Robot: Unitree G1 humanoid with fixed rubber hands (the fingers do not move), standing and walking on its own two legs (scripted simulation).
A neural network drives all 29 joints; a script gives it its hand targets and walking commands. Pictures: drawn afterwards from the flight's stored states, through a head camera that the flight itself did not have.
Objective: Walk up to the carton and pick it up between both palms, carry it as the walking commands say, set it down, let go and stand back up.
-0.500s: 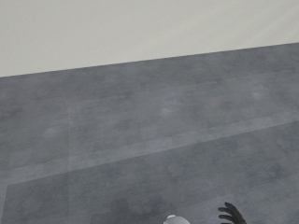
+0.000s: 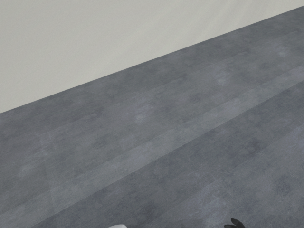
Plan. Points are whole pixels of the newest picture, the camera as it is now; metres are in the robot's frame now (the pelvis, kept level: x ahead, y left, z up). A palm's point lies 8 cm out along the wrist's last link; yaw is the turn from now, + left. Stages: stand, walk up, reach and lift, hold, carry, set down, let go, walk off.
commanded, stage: walk up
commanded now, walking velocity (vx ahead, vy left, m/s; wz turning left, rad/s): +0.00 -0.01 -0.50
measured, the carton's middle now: out of the picture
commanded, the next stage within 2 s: none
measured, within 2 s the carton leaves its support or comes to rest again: neither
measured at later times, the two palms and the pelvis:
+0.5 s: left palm out of the picture +0.10 +0.21 -0.14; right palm out of the picture -0.01 -0.26 -0.10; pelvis -0.03 +0.00 +0.01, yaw -14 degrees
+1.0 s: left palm out of the picture +0.04 +0.19 -0.13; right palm out of the picture +0.03 -0.31 -0.09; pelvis -0.07 -0.03 +0.00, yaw -19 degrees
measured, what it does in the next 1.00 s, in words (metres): steps on the spot, turning right: left foot, then right foot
